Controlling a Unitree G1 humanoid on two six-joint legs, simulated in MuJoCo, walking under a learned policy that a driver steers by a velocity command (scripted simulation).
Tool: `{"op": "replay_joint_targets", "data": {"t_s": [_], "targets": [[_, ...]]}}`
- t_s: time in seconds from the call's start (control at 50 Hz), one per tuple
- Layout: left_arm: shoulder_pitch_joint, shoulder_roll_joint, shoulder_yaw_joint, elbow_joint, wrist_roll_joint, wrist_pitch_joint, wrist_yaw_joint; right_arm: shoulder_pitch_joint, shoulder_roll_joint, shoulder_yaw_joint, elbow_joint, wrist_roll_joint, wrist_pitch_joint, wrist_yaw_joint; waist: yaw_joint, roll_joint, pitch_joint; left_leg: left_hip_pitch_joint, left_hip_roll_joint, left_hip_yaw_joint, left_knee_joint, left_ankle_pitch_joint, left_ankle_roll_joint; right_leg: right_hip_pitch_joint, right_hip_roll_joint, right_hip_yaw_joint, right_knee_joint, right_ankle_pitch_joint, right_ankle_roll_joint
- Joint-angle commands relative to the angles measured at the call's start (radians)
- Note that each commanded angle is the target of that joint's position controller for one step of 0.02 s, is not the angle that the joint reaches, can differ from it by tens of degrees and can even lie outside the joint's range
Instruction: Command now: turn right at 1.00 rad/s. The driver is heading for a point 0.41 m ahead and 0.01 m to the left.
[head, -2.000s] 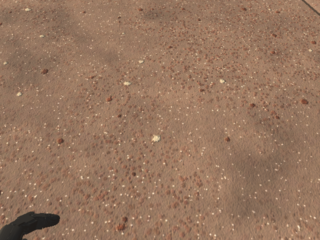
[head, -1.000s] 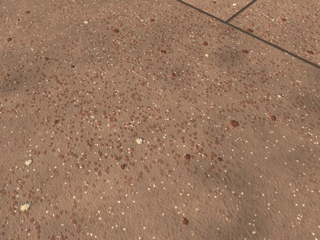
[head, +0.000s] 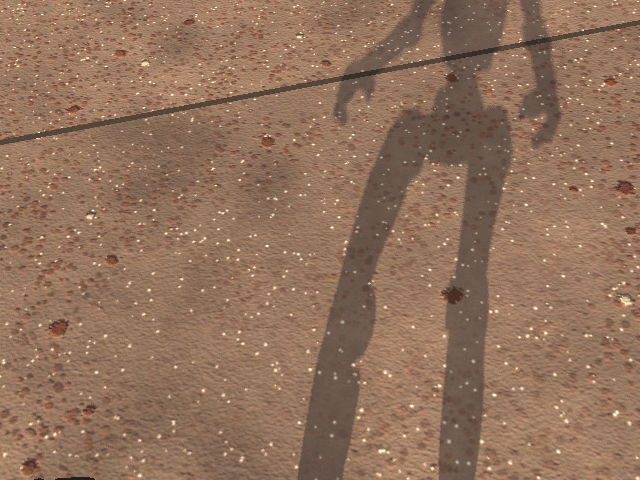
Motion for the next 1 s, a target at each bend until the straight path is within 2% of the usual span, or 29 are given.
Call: {"op": "replay_joint_targets", "data": {"t_s": [0.02, 0.04, 0.08, 0.14, 0.22, 0.3, 0.36, 0.4, 0.42, 0.44, 0.46, 0.48, 0.5, 0.56, 0.6, 0.62, 0.64, 0.66, 0.68, 0.7, 0.72, 0.78, 0.84, 0.86, 0.88, 0.92, 0.96, 0.98, 1.0], "targets": [[0.166, 0.29, 0.09, -0.058, 0.044, -0.056, 0.004, -0.131, -0.069, -0.008, -0.152, -0.034, -0.029, -0.005, 0.105, -0.247, -0.324, -0.486, -0.135, -0.238, 0.564, -0.268, -0.016, 0.479, -0.341, 0.623, -0.236, 0.626, -0.363], [0.14, 0.258, 0.074, -0.041, 0.039, -0.077, 0.003, -0.152, -0.084, -0.009, -0.158, -0.012, -0.031, -0.011, 0.08, -0.202, -0.276, -0.494, -0.126, -0.272, 0.575, -0.178, 0.014, 0.435, -0.292, 0.544, -0.254, 0.524, -0.318], [0.036, 0.19, 0.051, -0.041, -0.005, -0.076, 0.022, -0.11, -0.106, -0.018, -0.131, -0.023, -0.031, -0.029, 0.016, -0.139, -0.195, -0.474, -0.103, -0.293, 0.479, -0.013, 0.03, 0.333, -0.197, 0.436, -0.256, 0.386, -0.217], [-0.017, 0.174, 0.037, -0.06, 0.011, -0.062, 0.045, -0.068, -0.088, -0.015, -0.11, -0.027, -0.027, -0.022, -0.019, -0.147, -0.22, -0.351, -0.159, -0.282, 0.427, 0.095, 0.009, 0.229, -0.134, 0.391, -0.241, 0.454, -0.194], [-0.006, 0.181, 0.039, -0.05, 0.005, -0.054, 0.057, -0.088, -0.051, 0.003, -0.11, -0.018, -0.023, -0.016, -0.005, -0.153, -0.216, -0.322, -0.206, -0.296, 0.233, 0.126, -0.014, 0.229, -0.102, 0.431, -0.208, 0.389, -0.176], [-0.006, 0.161, 0.022, -0.045, 0.02, -0.046, 0.051, -0.093, -0.052, 0.011, -0.11, -0.012, -0.019, -0.006, 0.026, -0.189, -0.223, -0.222, -0.196, -0.285, 0.14, 0.112, -0.013, 0.185, -0.107, 0.469, -0.156, 0.416, -0.173], [-0.018, 0.105, -0.011, -0.033, 0.035, -0.045, 0.039, -0.055, -0.055, 0.019, -0.103, -0.006, -0.023, 0.006, 0.036, -0.197, -0.229, -0.125, -0.152, -0.249, 0.078, 0.087, 0.01, 0.171, -0.131, 0.458, -0.117, 0.496, -0.178], [-0.044, 0.015, -0.051, -0.011, 0.039, -0.053, 0.031, -0.019, 0.0, 0.039, -0.092, -0.012, -0.034, 0.023, -0.004, -0.178, -0.215, 0.058, -0.13, -0.229, -0.159, 0.237, 0.038, 0.102, -0.096, 0.411, -0.118, 0.37, -0.134], [0.011, -0.004, -0.058, 0.016, 0.051, -0.063, 0.026, -0.03, 0.007, 0.046, -0.095, -0.025, -0.037, 0.027, 0.009, -0.146, -0.196, 0.127, -0.124, -0.271, -0.265, 0.395, 0.057, 0.087, -0.045, 0.368, -0.123, 0.225, -0.088], [0.092, 0.014, -0.05, 0.031, 0.076, -0.072, 0.026, -0.044, -0.059, 0.04, -0.112, -0.034, -0.036, 0.024, 0.072, -0.018, -0.196, 0.144, -0.05, -0.398, -0.262, 0.481, 0.096, 0.071, 0.049, 0.277, -0.037, -0.086, -0.037], [0.129, 0.047, -0.038, 0.019, 0.073, -0.081, 0.023, -0.032, -0.132, 0.022, -0.099, -0.021, -0.028, 0.015, 0.12, 0.123, -0.163, 0.079, 0.006, -0.519, -0.318, 0.091, 0.219, 0.031, 0.118, 0.164, 0.008, -0.228, 0.005], [0.043, 0.095, -0.025, 0.007, 0.048, -0.094, 0.023, 0.042, -0.159, 0.007, -0.091, 0.001, -0.023, 0.011, 0.045, 0.17, -0.093, 0.015, 0.051, -0.691, -0.443, -0.365, 0.3, -0.02, 0.122, 0.094, 0.085, -0.237, 0.027], [-0.038, 0.107, -0.017, -0.013, 0.016, -0.109, 0.025, 0.103, -0.163, 0.008, -0.075, 0.005, -0.023, 0.009, 0.013, 0.199, -0.004, -0.043, 0.089, -0.815, -0.521, -0.514, 0.325, -0.054, 0.103, 0.082, 0.088, -0.211, 0.024], [-0.064, 0.056, -0.02, -0.019, 0.015, -0.165, 0.006, 0.124, -0.158, 0.004, -0.081, 0.019, -0.036, -0.011, 0.027, 0.185, -0.013, -0.075, 0.047, -0.792, -0.521, -0.364, 0.287, 0.052, 0.08, 0.126, 0.013, -0.209, -0.009], [0.017, 0.017, -0.017, 0.026, 0.011, -0.197, -0.002, 0.029, -0.125, 0.009, -0.125, 0.037, -0.029, -0.021, 0.101, 0.148, -0.05, -0.201, -0.074, -0.65, -0.443, -0.198, 0.219, 0.325, 0.074, 0.098, -0.239, -0.035, -0.031], [0.098, 0.04, -0.002, 0.064, 0.011, -0.2, 0.003, -0.016, -0.095, 0.015, -0.157, 0.037, -0.031, -0.024, 0.137, 0.117, -0.091, -0.314, -0.12, -0.591, -0.351, -0.116, 0.179, 0.501, 0.033, 0.114, -0.267, 0.039, -0.035], [0.244, 0.087, 0.015, 0.107, 0.011, -0.198, 0.014, -0.082, -0.037, 0.032, -0.204, 0.036, -0.04, -0.02, 0.193, 0.028, -0.14, -0.479, -0.174, -0.491, -0.158, -0.074, 0.122, 0.69, -0.086, 0.204, -0.309, -0.039, -0.058], [0.285, 0.192, 0.012, 0.11, 0.107, -0.169, 0.03, -0.054, -0.028, 0.022, -0.21, -0.015, -0.028, 0.017, 0.19, -0.278, -0.164, -0.656, -0.287, -0.269, 0.12, -0.072, 0.097, 0.778, -0.302, 0.524, -0.444, -0.395, -0.13], [0.223, 0.156, 0.016, 0.105, 0.122, -0.156, 0.037, -0.097, -0.086, 0.013, -0.236, -0.046, -0.021, 0.028, 0.165, -0.22, -0.073, -0.725, -0.15, -0.248, 0.263, -0.056, 0.109, 0.618, -0.412, 0.598, -0.433, -0.391, -0.186], [0.199, 0.093, -0.007, 0.102, 0.11, -0.155, 0.035, -0.093, -0.077, 0.012, -0.223, -0.038, -0.016, 0.039, 0.136, -0.118, -0.042, -0.736, -0.12, -0.266, 0.347, -0.002, 0.113, 0.583, -0.371, 0.532, -0.429, -0.369, -0.18], [0.201, 0.076, -0.015, 0.108, 0.096, -0.158, 0.031, -0.061, -0.056, 0.019, -0.211, -0.037, -0.009, 0.052, 0.117, -0.101, -0.036, -0.74, -0.109, -0.267, 0.403, 0.034, 0.109, 0.567, -0.331, 0.454, -0.438, -0.32, -0.152], [0.228, 0.102, -0.018, 0.147, 0.076, -0.174, 0.028, -0.039, -0.054, 0.028, -0.208, -0.047, 0.008, 0.091, 0.088, -0.14, -0.033, -0.739, -0.082, -0.245, 0.539, 0.098, 0.106, 0.526, -0.26, 0.246, -0.48, -0.168, -0.106], [0.202, 0.09, -0.028, 0.173, 0.07, -0.184, 0.02, -0.121, -0.04, 0.048, -0.253, -0.056, 0.01, 0.104, 0.062, -0.122, 0.055, -0.64, -0.068, -0.203, 0.396, 0.156, 0.096, 0.399, -0.213, 0.043, -0.471, 0.251, -0.077], [0.133, 0.099, -0.021, 0.153, 0.002, -0.166, 0.033, -0.106, 0.02, 0.069, -0.251, 0.061, -0.033, 0.088, 0.053, -0.1, 0.061, -0.591, -0.048, -0.225, 0.262, 0.233, 0.09, 0.384, -0.188, -0.008, -0.416, 0.334, -0.068], [0.137, 0.137, -0.016, 0.156, -0.002, -0.157, 0.041, -0.132, 0.032, 0.085, -0.26, 0.056, -0.056, 0.091, 0.057, -0.09, 0.041, -0.464, -0.081, -0.168, 0.144, 0.253, 0.091, 0.324, -0.178, -0.053, -0.405, 0.473, -0.061], [0.198, 0.224, 0.007, 0.181, 0.011, -0.149, 0.046, -0.1, -0.032, 0.061, -0.256, 0.016, -0.069, 0.092, 0.037, -0.111, -0.04, -0.203, -0.184, -0.066, 0.067, 0.273, 0.102, 0.293, -0.198, -0.074, -0.305, 0.908, -0.063], [0.208, 0.226, 0.006, 0.189, 0.001, -0.163, 0.04, 0.162, -0.13, 0.009, -0.191, 0.014, -0.059, 0.071, -0.112, -0.117, -0.184, 0.199, -0.258, -0.081, -0.061, 0.431, 0.168, 0.211, -0.173, -0.104, -0.021, 1.036, -0.021], [0.216, 0.18, -0.011, 0.181, 0.007, -0.182, 0.031, 0.271, -0.188, -0.014, -0.166, 0.01, -0.039, 0.042, -0.177, -0.067, -0.217, 0.443, -0.205, -0.191, -0.09, 0.576, 0.204, 0.011, -0.122, -0.104, 0.22, 0.736, 0.027], [0.345, 0.019, -0.059, 0.145, 0.061, -0.189, 0.012, 0.264, -0.295, -0.007, -0.173, -0.025, -0.035, 0.013, -0.043, 0.274, -0.397, 0.735, 0.158, -0.653, -0.046, 1.079, 0.363, -0.27, 0.031, -0.073, 0.721, -0.4, 0.092]]}}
